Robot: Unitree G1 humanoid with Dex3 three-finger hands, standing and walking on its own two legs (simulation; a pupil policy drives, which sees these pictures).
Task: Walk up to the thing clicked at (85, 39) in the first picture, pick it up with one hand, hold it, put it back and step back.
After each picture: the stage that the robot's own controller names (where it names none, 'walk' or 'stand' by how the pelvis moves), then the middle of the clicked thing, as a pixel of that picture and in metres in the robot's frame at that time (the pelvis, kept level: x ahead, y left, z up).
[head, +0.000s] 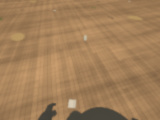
stand; (85, 37) +1.87 +0.22 -0.72
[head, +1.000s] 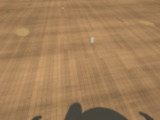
walk; (92, 40) +1.73 +0.10 -0.70
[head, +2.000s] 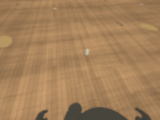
walk; (87, 51) +1.23 +0.10 -0.70
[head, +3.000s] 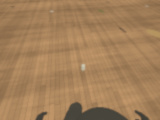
walk; (83, 67) +0.82 +0.14 -0.70
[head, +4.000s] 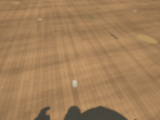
walk; (74, 83) +0.55 +0.21 -0.71
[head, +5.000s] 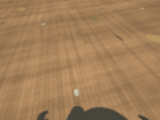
stand; (76, 92) +0.42 +0.21 -0.70
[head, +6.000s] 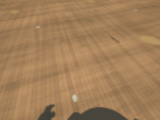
stand; (75, 98) +0.35 +0.22 -0.72
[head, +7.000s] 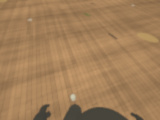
stand; (73, 97) +0.30 +0.20 -0.71
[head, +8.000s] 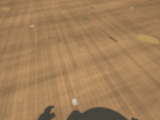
stand; (74, 101) +0.28 +0.20 -0.73
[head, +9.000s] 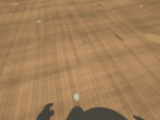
stand; (76, 97) +0.32 +0.18 -0.72
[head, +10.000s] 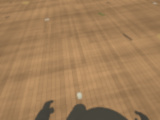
stand; (79, 95) +0.33 +0.17 -0.70
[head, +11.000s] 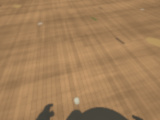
stand; (76, 100) +0.30 +0.17 -0.72
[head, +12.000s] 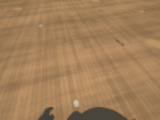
stand; (76, 103) +0.28 +0.18 -0.72
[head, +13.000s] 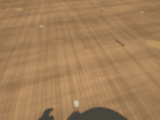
stand; (76, 103) +0.28 +0.17 -0.72
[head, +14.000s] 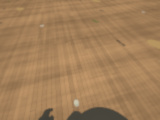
go down; (76, 103) +0.29 +0.18 -0.72
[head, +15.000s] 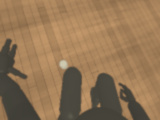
go down; (63, 64) +0.35 +0.25 -0.33
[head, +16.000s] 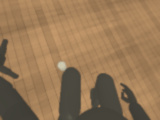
approach; (62, 66) +0.34 +0.26 -0.31
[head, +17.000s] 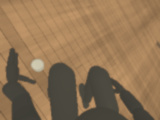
close in; (38, 65) +0.32 +0.29 -0.21
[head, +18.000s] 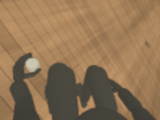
close; (33, 66) +0.32 +0.30 -0.21
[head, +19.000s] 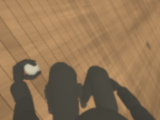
lift; (32, 69) +0.29 +0.30 -0.21
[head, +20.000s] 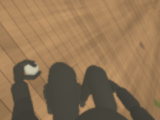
lift; (31, 70) +0.29 +0.30 -0.21
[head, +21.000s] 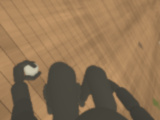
lift; (31, 70) +0.29 +0.30 -0.22
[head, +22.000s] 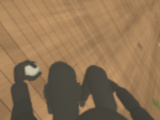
lift; (32, 70) +0.29 +0.29 -0.21
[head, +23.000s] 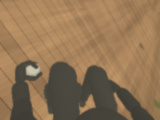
lift; (33, 71) +0.28 +0.29 -0.21
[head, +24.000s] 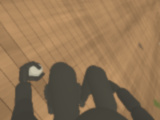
lift; (35, 71) +0.29 +0.28 -0.22
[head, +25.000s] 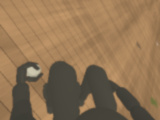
lift; (33, 71) +0.28 +0.28 -0.22
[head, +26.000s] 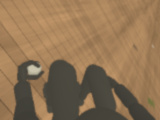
lift; (34, 70) +0.30 +0.27 -0.21
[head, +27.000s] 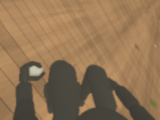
lift; (35, 71) +0.29 +0.27 -0.22
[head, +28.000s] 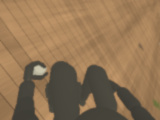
lift; (39, 71) +0.29 +0.26 -0.22
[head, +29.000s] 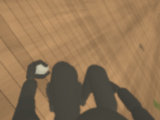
lift; (41, 70) +0.30 +0.25 -0.22
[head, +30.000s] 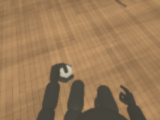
lift; (66, 74) +0.30 +0.19 -0.01
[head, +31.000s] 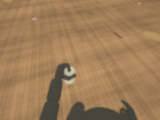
lift; (69, 75) +0.31 +0.18 +0.01
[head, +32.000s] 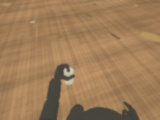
hold; (68, 76) +0.31 +0.18 +0.00
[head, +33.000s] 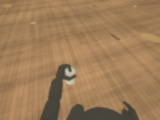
hold; (70, 76) +0.31 +0.17 +0.00
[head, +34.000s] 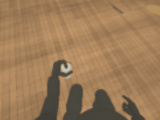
crouch; (66, 70) +0.34 +0.20 -0.07
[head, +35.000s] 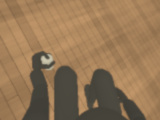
lower; (48, 62) +0.35 +0.28 -0.18
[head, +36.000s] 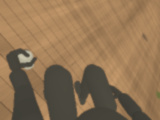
lower; (27, 60) +0.36 +0.31 -0.22
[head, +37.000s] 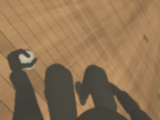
lower; (27, 60) +0.35 +0.32 -0.21
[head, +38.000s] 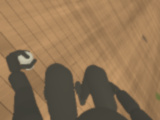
lower; (27, 61) +0.34 +0.32 -0.21
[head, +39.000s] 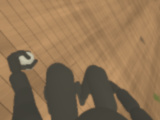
rest; (27, 61) +0.34 +0.32 -0.21
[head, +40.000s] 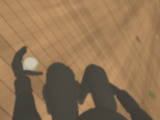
withdraw; (29, 65) +0.32 +0.29 -0.22
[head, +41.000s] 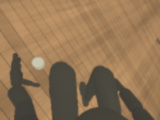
rise; (38, 63) +0.32 +0.30 -0.21
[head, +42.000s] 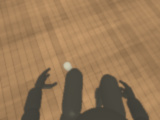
walk; (67, 66) +0.36 +0.26 -0.33
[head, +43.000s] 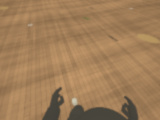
stand; (74, 101) +0.30 +0.18 -0.66
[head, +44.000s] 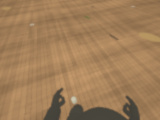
stand; (74, 100) +0.31 +0.20 -0.66
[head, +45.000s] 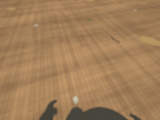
stand; (75, 99) +0.32 +0.19 -0.70
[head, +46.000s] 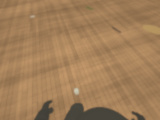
walk; (76, 91) +0.35 +0.19 -0.71
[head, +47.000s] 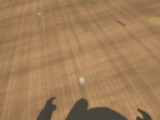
walk; (81, 80) +0.49 +0.18 -0.71
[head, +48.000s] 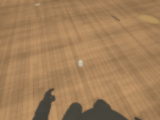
walk; (80, 63) +0.77 +0.18 -0.70
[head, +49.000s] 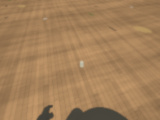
stand; (81, 64) +0.97 +0.20 -0.70
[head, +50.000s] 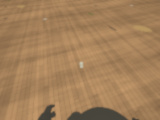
stand; (81, 64) +0.95 +0.21 -0.73
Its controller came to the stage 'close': yes
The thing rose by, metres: 0.70
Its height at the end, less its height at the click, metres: +0.00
